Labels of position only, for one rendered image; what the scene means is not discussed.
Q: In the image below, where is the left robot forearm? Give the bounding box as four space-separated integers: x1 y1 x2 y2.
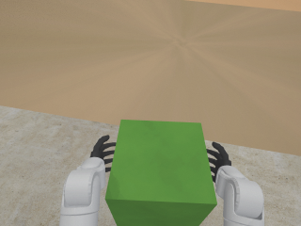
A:
59 157 106 226

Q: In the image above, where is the robot left hand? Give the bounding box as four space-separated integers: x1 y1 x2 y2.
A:
90 135 117 172

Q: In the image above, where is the right robot forearm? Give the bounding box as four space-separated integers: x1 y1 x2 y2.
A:
215 165 264 226

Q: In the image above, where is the carton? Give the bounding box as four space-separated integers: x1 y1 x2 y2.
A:
104 120 217 226

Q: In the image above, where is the robot right hand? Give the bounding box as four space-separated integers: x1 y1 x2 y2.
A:
206 142 231 182

